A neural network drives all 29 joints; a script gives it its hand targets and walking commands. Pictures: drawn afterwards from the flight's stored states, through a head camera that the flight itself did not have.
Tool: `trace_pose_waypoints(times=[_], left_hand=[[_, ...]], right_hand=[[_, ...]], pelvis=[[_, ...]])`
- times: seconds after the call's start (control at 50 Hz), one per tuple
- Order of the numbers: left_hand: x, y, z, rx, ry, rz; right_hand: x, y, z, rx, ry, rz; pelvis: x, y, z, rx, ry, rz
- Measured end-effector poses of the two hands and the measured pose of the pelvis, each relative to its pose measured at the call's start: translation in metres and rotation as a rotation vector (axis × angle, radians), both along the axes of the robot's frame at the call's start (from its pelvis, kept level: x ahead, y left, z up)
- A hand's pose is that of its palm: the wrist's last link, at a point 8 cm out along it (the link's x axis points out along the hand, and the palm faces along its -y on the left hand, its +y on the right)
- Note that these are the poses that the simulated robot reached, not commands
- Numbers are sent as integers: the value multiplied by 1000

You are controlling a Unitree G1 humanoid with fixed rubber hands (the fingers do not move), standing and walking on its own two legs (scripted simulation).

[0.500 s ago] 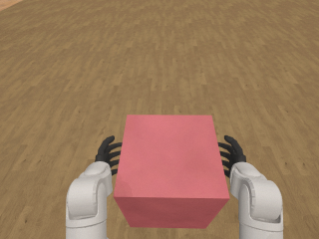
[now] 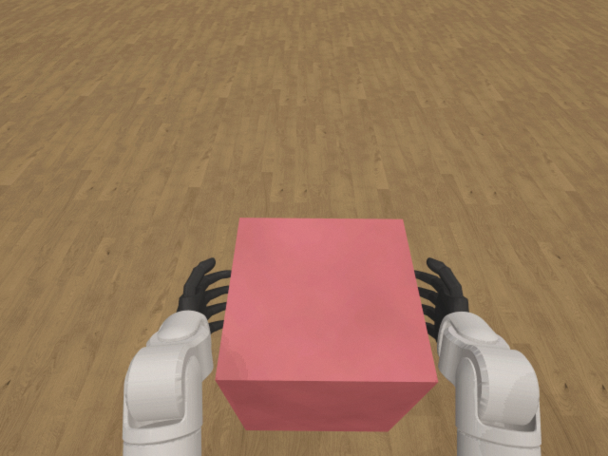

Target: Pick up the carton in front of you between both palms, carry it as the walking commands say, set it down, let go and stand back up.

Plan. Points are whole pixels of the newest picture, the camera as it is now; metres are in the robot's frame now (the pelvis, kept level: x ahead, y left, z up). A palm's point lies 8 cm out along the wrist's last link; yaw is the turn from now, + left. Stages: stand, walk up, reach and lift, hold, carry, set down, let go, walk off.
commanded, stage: carry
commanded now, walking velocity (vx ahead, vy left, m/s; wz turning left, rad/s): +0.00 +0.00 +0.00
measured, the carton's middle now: (318, 332) +0.29 +0.00 +0.01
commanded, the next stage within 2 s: none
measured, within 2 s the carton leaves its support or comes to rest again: neither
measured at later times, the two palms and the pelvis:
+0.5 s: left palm (211, 251) +0.38 +0.16 +0.07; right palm (414, 246) +0.40 -0.14 +0.07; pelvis +0.13 +0.00 +0.00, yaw +2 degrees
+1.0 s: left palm (209, 275) +0.37 +0.17 +0.02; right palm (403, 270) +0.39 -0.13 +0.03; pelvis +0.10 +0.01 -0.01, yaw +3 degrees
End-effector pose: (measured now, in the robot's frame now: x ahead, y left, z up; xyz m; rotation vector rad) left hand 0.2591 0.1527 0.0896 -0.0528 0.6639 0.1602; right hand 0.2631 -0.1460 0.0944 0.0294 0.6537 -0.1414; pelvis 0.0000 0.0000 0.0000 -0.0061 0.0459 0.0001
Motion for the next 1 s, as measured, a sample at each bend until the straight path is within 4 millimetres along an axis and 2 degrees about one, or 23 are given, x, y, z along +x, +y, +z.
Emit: trace_pose_waypoints(times=[0.06,0.14,0.32,0.44,0.56,0.68,0.86,1.0], left_hand=[[36,-8,2,30,-17,8],[66,-11,-3,36,50,18],[112,-3,-4,13,38,23],[123,5,-15,15,66,23],[126,12,-27,30,78,24],[125,17,-37,45,62,19],[114,18,-58,77,57,0],[113,17,-65,91,34,-13]], right_hand=[[39,-8,-7,36,-18,4],[70,-11,-16,51,50,6],[118,-3,-8,23,38,14],[133,5,-17,2,65,29],[138,13,-28,-21,75,50],[138,17,-39,-34,58,66],[128,19,-61,-62,52,91],[126,18,-68,-73,28,95]], pelvis=[[34,-8,-11,-11,-3,15],[60,-12,-5,-9,12,33],[107,-8,-4,-11,27,34],[124,-2,-4,-8,33,41],[130,3,-4,-9,29,46],[128,6,-7,-9,26,51],[113,7,-10,-7,5,54],[96,6,-9,-1,-9,52]])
